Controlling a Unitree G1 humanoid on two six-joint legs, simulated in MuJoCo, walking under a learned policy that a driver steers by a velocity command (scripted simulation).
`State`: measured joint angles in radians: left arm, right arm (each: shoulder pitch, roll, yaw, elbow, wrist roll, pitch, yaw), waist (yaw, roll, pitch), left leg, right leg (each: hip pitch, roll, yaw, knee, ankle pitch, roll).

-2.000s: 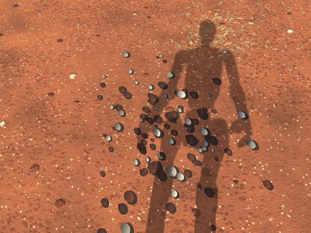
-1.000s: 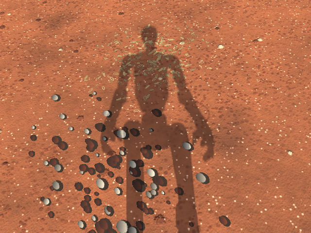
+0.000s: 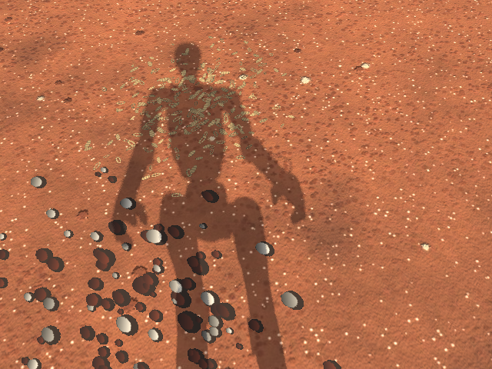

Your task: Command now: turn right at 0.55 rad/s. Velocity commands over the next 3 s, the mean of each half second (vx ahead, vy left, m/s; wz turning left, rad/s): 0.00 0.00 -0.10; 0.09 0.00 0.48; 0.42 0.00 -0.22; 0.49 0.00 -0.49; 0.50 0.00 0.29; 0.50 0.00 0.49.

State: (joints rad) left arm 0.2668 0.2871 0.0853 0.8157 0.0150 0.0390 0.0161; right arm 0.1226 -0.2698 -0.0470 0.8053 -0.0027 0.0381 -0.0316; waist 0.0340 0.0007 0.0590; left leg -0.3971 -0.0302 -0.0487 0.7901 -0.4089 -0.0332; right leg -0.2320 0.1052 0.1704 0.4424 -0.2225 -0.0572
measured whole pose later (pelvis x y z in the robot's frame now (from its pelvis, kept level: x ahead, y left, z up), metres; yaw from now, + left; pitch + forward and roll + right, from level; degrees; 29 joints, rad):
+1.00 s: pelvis +0.01 +0.07 +0.00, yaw +18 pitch +0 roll -1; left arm 0.20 0.31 0.05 0.82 0.04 0.00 -0.03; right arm 0.30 -0.27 -0.05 0.81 -0.01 0.01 0.02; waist 0.01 -0.05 0.04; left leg -0.12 -0.08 -0.02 0.40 -0.27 0.09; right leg -0.44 -0.05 -0.02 1.00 -0.33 -0.01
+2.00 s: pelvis +0.56 +0.16 -0.02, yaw -9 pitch +1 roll +0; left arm 0.40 0.31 0.06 0.88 0.02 -0.05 0.00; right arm 0.10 -0.28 -0.01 0.72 -0.04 -0.07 0.00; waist 0.06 -0.01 0.05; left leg -0.44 -0.04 0.01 0.57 -0.16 0.05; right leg -0.19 0.15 0.14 1.04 -0.44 -0.09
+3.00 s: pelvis +1.04 +0.18 -0.02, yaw +19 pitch +1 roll +0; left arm 0.39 0.24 0.03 0.87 0.01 -0.05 0.00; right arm 0.09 -0.25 -0.04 0.72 -0.04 -0.02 0.03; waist 0.06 0.00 0.06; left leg -0.42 -0.06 0.09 0.61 -0.22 0.12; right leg -0.25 -0.07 -0.09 1.15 -0.44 -0.01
